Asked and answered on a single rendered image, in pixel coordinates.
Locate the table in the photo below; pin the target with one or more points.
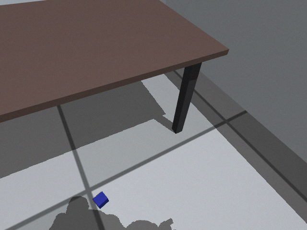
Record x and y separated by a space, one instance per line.
57 51

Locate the small box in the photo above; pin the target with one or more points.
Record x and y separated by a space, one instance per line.
101 200

